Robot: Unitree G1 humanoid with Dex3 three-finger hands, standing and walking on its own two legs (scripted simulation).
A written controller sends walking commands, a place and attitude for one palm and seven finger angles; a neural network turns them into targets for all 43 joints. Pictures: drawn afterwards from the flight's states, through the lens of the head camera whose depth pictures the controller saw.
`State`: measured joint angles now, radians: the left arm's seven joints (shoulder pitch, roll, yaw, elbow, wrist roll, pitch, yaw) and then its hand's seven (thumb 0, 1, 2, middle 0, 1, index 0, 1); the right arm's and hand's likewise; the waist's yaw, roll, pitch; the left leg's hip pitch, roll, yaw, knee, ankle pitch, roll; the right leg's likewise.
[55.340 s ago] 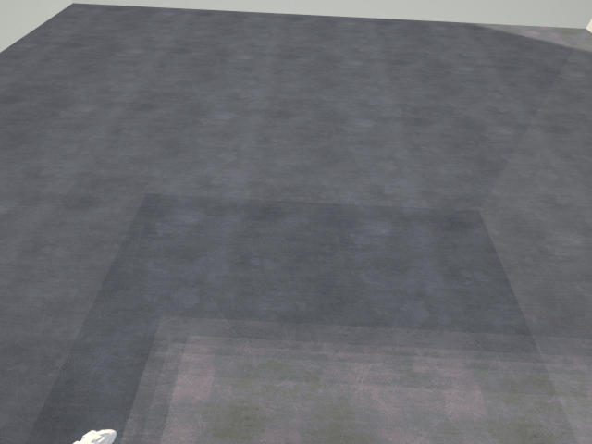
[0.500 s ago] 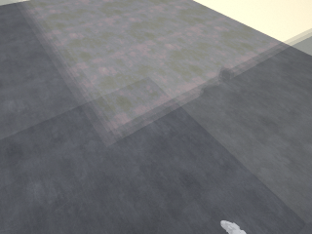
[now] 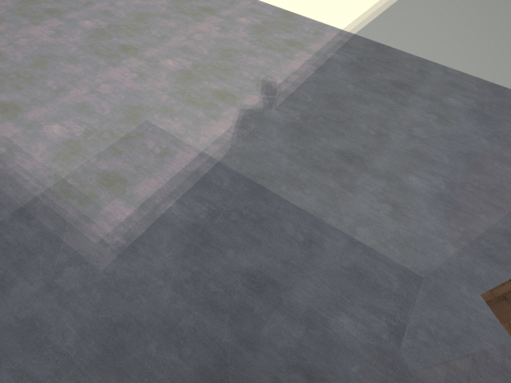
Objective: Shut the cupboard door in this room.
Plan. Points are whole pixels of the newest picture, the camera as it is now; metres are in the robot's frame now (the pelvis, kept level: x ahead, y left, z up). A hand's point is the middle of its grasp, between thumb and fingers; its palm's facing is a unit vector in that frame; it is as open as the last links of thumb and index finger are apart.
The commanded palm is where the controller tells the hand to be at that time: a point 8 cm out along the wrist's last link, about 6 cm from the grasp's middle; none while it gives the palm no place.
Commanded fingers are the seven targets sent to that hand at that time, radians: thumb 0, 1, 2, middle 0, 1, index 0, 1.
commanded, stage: turn to face it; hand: left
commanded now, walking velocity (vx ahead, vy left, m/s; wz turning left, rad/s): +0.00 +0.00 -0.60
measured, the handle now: out of the picture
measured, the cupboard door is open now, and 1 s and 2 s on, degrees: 51 51 51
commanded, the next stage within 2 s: take the last steps up to it in 1.88 s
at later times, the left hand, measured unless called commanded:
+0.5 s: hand (181, 359) +0.17 +0.14 -0.14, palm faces -0.32 -0.91 -0.27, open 7.4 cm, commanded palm none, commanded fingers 0.00 0.90 0.90 -0.20 -0.30 -0.20 -0.30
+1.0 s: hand (191, 328) +0.23 +0.13 -0.15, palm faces -0.54 -0.82 -0.21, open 7.4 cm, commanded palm none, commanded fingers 0.00 0.90 0.90 -0.20 -0.30 -0.20 -0.30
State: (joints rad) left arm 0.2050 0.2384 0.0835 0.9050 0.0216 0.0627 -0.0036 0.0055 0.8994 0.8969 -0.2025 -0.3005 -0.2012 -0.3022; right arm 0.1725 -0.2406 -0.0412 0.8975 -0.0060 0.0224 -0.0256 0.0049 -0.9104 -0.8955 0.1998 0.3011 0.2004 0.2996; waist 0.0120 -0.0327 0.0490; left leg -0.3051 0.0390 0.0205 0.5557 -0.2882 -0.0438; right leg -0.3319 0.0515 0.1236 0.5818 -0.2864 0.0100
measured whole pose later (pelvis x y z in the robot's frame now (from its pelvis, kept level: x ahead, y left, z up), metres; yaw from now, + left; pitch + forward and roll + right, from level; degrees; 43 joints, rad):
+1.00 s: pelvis +0.03 +0.00 +0.01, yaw -36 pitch +1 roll -3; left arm 0.16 0.28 0.10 0.88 0.02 0.10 -0.04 0.01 0.91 0.90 -0.20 -0.30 -0.20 -0.30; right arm 0.22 -0.20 -0.01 0.88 -0.03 0.01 -0.02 0.00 -0.90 -0.89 0.21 0.30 0.21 0.30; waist 0.01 -0.01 0.09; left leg -0.23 0.14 0.18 0.50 -0.28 -0.01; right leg -0.44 -0.03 -0.04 0.99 -0.44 0.06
